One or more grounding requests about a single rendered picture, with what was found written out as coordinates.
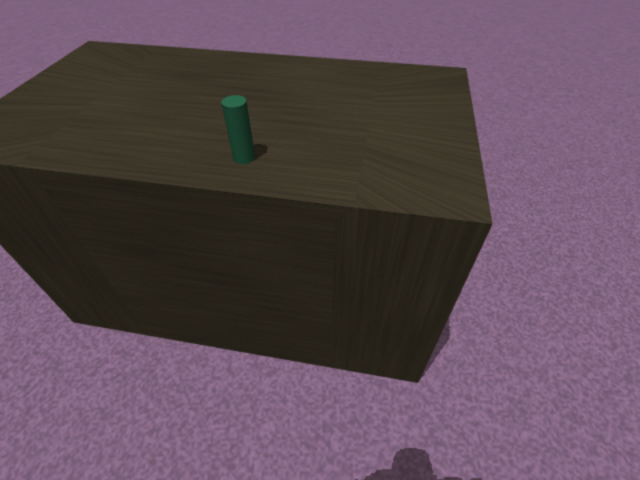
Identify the can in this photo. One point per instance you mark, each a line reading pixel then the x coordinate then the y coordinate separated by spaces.
pixel 238 127

